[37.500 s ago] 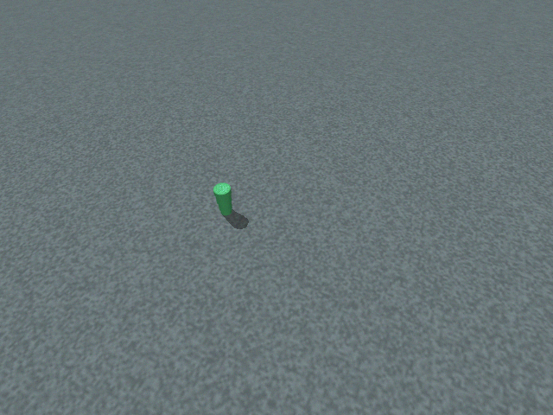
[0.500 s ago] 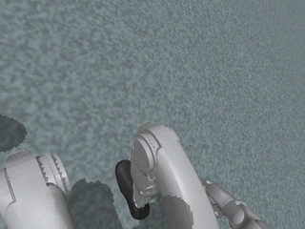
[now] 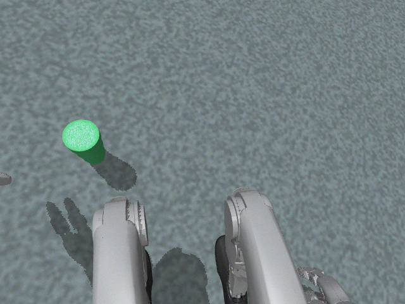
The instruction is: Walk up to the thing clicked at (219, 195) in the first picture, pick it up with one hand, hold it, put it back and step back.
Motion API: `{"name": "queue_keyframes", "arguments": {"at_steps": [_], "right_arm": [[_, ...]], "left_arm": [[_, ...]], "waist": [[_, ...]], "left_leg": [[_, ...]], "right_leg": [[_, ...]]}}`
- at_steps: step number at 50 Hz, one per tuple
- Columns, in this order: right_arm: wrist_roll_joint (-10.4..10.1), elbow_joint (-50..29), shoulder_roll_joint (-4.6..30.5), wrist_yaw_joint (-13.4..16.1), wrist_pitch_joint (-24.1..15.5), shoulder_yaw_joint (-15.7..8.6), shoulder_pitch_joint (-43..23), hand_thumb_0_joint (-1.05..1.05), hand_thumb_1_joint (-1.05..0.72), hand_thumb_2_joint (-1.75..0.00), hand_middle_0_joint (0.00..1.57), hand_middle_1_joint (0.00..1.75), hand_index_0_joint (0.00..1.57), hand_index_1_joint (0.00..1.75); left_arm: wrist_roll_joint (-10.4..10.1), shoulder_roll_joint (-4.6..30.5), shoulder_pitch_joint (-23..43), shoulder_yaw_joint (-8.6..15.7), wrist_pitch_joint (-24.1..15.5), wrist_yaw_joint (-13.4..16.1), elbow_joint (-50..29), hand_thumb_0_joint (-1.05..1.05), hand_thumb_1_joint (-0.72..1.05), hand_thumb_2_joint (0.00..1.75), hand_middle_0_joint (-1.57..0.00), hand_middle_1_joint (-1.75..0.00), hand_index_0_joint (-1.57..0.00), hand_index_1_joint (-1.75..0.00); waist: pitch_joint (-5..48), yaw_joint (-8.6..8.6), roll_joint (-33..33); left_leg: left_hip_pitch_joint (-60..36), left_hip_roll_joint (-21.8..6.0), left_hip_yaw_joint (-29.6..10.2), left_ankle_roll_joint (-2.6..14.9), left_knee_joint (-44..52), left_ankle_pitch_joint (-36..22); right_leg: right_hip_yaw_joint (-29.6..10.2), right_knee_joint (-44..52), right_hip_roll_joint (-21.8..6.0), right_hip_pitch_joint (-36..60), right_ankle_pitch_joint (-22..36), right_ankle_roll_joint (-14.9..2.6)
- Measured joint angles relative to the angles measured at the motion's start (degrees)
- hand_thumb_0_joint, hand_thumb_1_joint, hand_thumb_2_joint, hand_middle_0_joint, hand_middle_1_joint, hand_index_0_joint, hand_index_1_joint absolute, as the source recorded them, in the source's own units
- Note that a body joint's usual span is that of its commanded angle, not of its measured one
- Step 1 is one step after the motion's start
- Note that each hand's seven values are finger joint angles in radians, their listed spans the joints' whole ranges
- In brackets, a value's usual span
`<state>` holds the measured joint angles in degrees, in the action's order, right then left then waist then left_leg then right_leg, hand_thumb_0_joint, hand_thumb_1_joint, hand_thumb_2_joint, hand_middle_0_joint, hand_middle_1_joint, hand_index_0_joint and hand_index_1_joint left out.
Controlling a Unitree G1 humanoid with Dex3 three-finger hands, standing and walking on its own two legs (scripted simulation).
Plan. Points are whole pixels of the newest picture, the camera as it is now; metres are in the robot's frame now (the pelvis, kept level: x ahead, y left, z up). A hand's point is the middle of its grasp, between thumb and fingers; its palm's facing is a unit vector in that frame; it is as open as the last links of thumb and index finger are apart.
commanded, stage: home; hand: left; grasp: from the side
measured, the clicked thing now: (88, 146) +0.48 +0.28 -0.29
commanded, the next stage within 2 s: none
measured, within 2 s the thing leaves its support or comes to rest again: neither
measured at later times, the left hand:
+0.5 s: hand out of the picture +0.28 +0.29 +0.12, palm faces +0.27 -0.85 -0.44, open 17.4 cm
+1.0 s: hand out of the picture +0.23 +0.21 +0.29, palm faces +0.28 -0.91 -0.30, open 17.4 cm
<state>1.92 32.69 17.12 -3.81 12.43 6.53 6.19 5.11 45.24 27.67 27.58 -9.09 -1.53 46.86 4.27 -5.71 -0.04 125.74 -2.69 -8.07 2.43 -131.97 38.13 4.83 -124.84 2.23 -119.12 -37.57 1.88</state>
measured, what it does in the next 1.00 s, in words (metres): rises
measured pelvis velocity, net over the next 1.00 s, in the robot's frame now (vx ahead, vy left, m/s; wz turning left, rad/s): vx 0.09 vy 0.00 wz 0.18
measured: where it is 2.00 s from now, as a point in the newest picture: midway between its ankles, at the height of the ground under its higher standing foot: (188, 296)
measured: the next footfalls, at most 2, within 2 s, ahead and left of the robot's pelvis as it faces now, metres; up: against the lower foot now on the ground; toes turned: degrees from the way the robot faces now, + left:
none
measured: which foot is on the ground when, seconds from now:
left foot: down 0.00-1.00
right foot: down 0.00-1.00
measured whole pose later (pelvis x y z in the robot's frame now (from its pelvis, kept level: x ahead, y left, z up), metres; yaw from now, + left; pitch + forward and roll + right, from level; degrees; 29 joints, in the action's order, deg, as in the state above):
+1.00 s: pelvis +0.09 +0.00 +0.34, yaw +10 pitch +10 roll -3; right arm -1.9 26.7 11.5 10.8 -3.2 1.8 16.5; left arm -1.5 12.1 -27.9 -1.2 16.9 9.9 -1.9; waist 9.8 -2.0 2.9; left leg 40.2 -2.1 -1.7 -0.2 -58.0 27.8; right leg 1.8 -54.3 -0.3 -36.8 -27.3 1.3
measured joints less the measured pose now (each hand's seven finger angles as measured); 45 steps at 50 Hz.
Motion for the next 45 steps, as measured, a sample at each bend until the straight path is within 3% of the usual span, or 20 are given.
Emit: {"name": "queue_keyframes", "arguments": {"at_steps": [5, 10, 17, 28, 45], "right_arm": [[-2.91, -0.79, -1.42, 0.95, -0.36, -3.02, -0.88, 0.00, -0.91, -0.90, 0.21, 0.30, 0.20, 0.30], [-4.18, -2.12, -2.89, 3.42, -2.33, -3.92, -1.61, 0.00, -0.90, -0.90, 0.21, 0.30, 0.20, 0.30], [-4.18, -2.76, -3.30, 6.66, -6.19, -4.99, -1.45, 0.00, -0.90, -0.90, 0.21, 0.30, 0.20, 0.30], [-4.54, -2.58, -2.92, 9.75, -10.32, -6.00, 2.93, 0.00, -0.90, -0.90, 0.21, 0.30, 0.20, 0.30], [-4.18, -4.69, -4.97, 14.40, -14.13, -5.32, 10.91, 0.01, -0.90, -0.90, 0.21, 0.30, 0.20, 0.30]], "left_arm": [[-0.51, -8.24, -9.50, -3.42, 4.59, 0.94, -11.57, -0.01, -0.48, 0.10, -0.06, -0.06, -0.07, -0.07], [-1.13, -13.13, -15.79, -6.87, 7.89, 3.24, -18.06, -0.01, -0.49, 0.09, -0.06, -0.06, -0.07, -0.07], [-2.68, -17.81, -21.97, -11.06, 10.97, 6.49, -20.53, -0.01, -0.50, 0.08, -0.06, -0.06, -0.07, -0.07], [-4.67, -25.39, -30.15, -17.40, 16.66, 9.28, -23.17, -0.01, -0.54, 0.06, -0.06, -0.05, -0.06, -0.06], [-6.59, -32.42, -51.83, -27.39, 25.67, 12.19, -44.39, -0.01, -0.53, 0.07, -0.06, -0.05, -0.06, -0.06]], "waist": [[2.12, 2.03, 0.54], [3.20, 3.17, -0.23], [5.25, 3.61, 0.18], [5.24, 2.86, 0.89], [6.13, 2.83, 2.56]], "left_leg": [[-5.81, -0.27, 2.18, -0.38, 7.57, -0.71], [-14.34, -0.10, 2.71, -1.86, 16.42, -1.39], [-28.23, 0.13, 3.05, -3.37, 29.45, -2.24], [-51.43, -0.18, 4.17, -4.05, 48.62, -4.61], [-81.83, 0.21, 5.93, -2.93, 71.61, -9.65]], "right_leg": [[-1.76, 6.06, -0.38, 4.38, 0.72, 0.88], [-1.86, 13.64, -0.97, 11.95, 1.15, 0.11], [-1.54, 25.37, -1.60, 25.13, 1.39, -1.23], [-1.80, 43.76, -1.64, 47.72, 3.51, -1.99], [-2.69, 68.18, -2.12, 78.60, 9.53, -0.93]]}}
